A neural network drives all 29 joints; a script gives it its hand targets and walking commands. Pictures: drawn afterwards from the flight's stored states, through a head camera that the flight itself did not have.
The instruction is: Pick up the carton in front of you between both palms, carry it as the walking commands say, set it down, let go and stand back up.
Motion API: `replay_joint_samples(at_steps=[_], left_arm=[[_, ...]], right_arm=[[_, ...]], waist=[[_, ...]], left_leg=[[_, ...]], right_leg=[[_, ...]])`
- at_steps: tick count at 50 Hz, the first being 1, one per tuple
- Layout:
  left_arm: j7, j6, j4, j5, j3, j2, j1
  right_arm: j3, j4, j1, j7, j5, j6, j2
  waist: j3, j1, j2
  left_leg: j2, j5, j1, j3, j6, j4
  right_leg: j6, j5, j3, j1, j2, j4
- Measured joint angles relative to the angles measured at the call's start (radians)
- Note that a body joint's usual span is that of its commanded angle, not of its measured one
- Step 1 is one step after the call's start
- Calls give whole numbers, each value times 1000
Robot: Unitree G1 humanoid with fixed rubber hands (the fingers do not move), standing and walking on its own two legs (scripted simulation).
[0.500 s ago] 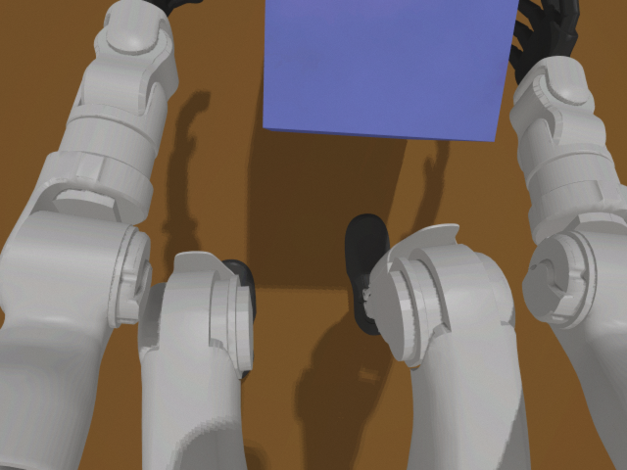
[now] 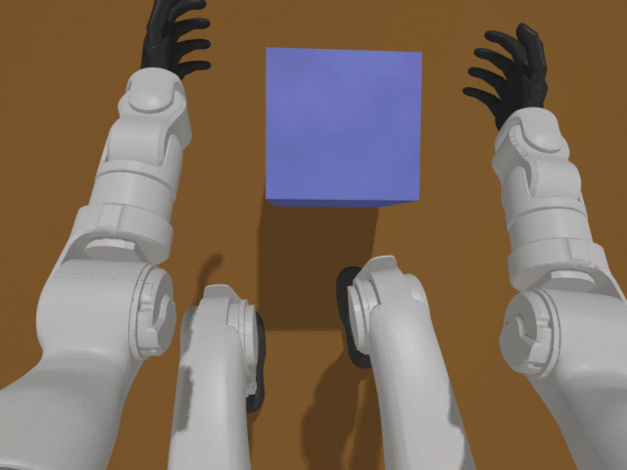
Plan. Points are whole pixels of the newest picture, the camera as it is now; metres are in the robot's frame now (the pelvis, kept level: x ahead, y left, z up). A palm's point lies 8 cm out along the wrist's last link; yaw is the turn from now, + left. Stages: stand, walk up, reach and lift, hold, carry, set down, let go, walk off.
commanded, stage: set down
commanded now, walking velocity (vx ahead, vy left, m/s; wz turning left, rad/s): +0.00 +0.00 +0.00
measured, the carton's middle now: (334, 144) +0.50 -0.11 -0.34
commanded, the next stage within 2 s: let go in 0.54 s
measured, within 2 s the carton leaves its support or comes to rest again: neither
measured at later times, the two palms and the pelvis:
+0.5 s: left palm out of the picture +0.55 +0.09 +0.04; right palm out of the picture +0.46 -0.30 +0.04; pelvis +0.03 +0.00 +0.13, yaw -1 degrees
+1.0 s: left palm out of the picture +0.43 +0.14 +0.15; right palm out of the picture +0.37 -0.29 +0.16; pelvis +0.08 -0.02 +0.26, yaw -1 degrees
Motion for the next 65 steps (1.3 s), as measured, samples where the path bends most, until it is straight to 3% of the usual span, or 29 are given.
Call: replay_joint_samples(at_steps=[12,28,33,43,50,65], left_arm=[[-3,47,-130,20,-4,-22,109],[-52,14,-93,58,45,-42,190],[-46,1,-110,94,64,-70,247],[2,-26,-320,141,54,-167,647],[-34,-85,-365,121,19,-152,873],[-109,-170,-421,85,-49,-95,1295]], right_arm=[[-25,-101,100,40,-4,42,5],[-49,-83,174,75,-64,14,40],[-43,-91,228,93,-102,-3,49],[66,-238,569,158,-165,-21,61],[152,-294,791,161,-128,-61,54],[289,-424,1246,114,-73,-116,86]], waist=[[-72,1,-2],[-130,7,3],[-134,16,-2],[-94,39,-20],[-77,42,-38],[-27,67,-62]], left_leg=[[5,44,139,-13,3,-215],[17,155,420,-19,5,-585],[20,190,511,-26,1,-695],[30,240,839,-44,-8,-940],[47,251,1086,-52,-10,-1074],[69,286,1626,-46,17,-1344]], right_leg=[[-3,27,-4,149,-1,-210],[-7,118,3,435,0,-563],[-13,147,1,526,-1,-667],[-31,174,-10,847,-2,-882],[-39,177,-16,1090,9,-1003],[-21,216,-4,1636,21,-1286]])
